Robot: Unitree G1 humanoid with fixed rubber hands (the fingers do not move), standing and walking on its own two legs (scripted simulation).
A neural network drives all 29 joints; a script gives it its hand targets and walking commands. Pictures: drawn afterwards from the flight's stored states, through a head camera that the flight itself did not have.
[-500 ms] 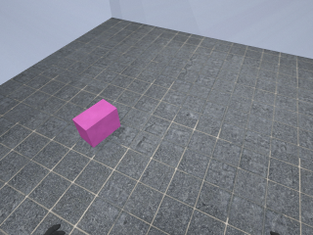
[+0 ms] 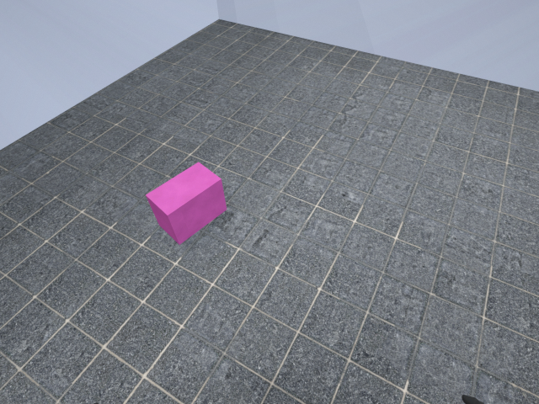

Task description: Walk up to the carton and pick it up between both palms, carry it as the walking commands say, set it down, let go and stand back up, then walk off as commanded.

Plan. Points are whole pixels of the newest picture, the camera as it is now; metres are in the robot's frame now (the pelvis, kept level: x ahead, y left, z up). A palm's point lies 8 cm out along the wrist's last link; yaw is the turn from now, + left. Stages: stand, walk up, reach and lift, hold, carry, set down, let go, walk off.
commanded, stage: walk up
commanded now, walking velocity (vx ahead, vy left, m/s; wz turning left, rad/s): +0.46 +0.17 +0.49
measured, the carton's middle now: (189, 202) +1.04 +0.42 -0.67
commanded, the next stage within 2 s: none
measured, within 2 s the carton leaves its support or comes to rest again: neither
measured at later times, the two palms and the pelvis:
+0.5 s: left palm (66, 323) +0.28 +0.40 -0.12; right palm (361, 357) +0.23 -0.13 -0.11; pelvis +0.20 +0.13 +0.00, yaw +12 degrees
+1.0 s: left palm (69, 305) +0.31 +0.39 -0.10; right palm (304, 190) +0.63 -0.06 -0.13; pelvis +0.45 +0.15 +0.00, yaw +16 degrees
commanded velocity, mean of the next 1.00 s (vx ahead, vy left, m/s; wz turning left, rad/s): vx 0.47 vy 0.05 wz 0.27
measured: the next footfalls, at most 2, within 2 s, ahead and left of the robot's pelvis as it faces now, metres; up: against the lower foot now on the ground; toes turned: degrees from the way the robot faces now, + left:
left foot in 0.26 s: +0.15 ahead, +0.25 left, +0.00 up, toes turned +14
right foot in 0.68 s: +0.51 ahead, +0.05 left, +0.00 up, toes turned +7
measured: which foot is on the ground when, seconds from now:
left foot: up 0.00-0.24, down 0.26-0.68, up 0.70-1.00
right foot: down 0.00-0.24, up 0.26-0.66, down 0.68-1.00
